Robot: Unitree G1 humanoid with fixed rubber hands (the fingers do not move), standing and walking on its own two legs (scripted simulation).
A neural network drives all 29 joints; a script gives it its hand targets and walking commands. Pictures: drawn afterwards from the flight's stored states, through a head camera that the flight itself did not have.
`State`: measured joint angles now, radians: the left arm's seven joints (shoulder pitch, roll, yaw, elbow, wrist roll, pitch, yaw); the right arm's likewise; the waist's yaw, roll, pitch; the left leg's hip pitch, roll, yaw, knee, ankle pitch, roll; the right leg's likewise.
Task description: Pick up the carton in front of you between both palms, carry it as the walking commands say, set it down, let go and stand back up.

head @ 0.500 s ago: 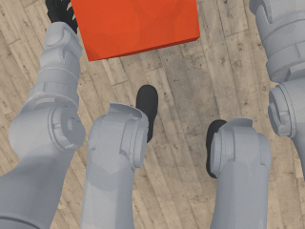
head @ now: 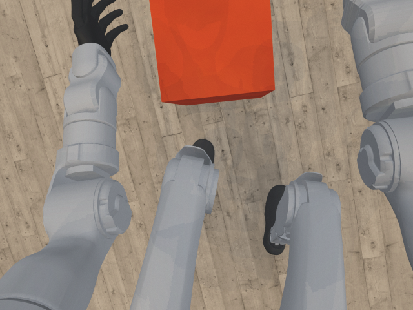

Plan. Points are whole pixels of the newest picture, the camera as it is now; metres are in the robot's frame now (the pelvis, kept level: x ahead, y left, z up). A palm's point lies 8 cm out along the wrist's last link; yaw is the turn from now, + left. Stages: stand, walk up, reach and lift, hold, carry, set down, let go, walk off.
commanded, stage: set down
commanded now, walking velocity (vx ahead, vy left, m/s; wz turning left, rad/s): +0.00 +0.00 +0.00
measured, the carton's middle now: (216, 54) +0.51 +0.13 -0.33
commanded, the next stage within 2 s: let go in 0.58 s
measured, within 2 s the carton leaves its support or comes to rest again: neither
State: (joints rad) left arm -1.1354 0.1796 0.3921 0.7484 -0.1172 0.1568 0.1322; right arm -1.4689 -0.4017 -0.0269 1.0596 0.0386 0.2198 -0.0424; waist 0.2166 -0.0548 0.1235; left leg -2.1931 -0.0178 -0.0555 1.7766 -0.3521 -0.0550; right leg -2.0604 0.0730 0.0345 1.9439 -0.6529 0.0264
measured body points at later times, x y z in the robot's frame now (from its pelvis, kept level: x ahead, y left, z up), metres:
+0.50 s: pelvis +0.03 +0.01 +0.13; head +0.34 +0.03 +0.45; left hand +0.47 +0.31 +0.03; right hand +0.61 -0.07 +0.03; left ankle +0.16 +0.13 -0.42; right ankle +0.07 -0.12 -0.42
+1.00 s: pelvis +0.07 +0.03 +0.25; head +0.30 +0.03 +0.64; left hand +0.39 +0.28 +0.15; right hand +0.48 -0.12 +0.14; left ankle +0.16 +0.13 -0.42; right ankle +0.07 -0.12 -0.42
